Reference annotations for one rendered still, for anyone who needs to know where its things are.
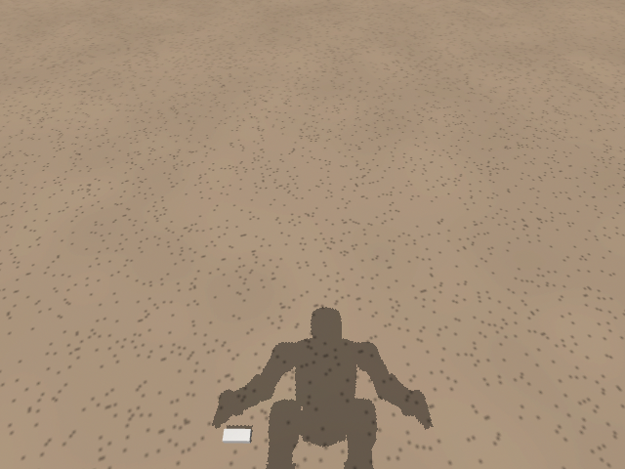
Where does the small box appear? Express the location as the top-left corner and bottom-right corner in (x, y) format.
(223, 429), (252, 444)

